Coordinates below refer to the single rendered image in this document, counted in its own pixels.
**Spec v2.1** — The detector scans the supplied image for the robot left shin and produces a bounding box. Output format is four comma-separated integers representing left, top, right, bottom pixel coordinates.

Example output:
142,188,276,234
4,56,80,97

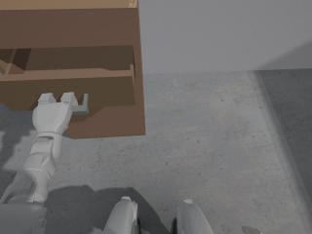
121,196,137,234

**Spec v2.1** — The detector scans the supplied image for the drawer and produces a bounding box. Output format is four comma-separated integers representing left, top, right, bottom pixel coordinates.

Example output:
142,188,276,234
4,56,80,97
0,45,137,111

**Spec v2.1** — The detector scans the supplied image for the handle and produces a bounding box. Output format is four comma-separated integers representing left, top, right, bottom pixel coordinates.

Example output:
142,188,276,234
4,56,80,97
71,94,89,115

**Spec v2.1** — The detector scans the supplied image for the robot shin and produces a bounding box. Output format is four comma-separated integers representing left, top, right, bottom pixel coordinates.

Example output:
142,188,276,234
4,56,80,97
177,199,192,234
121,196,137,234

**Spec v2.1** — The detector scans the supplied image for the robot left hand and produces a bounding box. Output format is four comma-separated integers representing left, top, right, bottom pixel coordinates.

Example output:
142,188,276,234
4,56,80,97
32,92,79,136

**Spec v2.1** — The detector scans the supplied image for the robot left upper arm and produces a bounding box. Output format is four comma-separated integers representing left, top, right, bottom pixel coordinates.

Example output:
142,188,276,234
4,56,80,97
0,204,48,234

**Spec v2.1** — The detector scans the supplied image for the robot right shin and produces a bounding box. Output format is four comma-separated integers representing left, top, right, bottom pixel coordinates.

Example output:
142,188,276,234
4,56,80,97
177,199,192,234

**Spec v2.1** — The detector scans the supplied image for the robot left forearm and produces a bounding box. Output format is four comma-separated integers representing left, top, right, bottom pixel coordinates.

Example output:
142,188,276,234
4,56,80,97
0,132,63,208

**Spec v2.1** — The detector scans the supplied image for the cabinet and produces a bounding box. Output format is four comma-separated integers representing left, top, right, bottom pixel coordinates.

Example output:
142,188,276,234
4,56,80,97
0,0,146,139

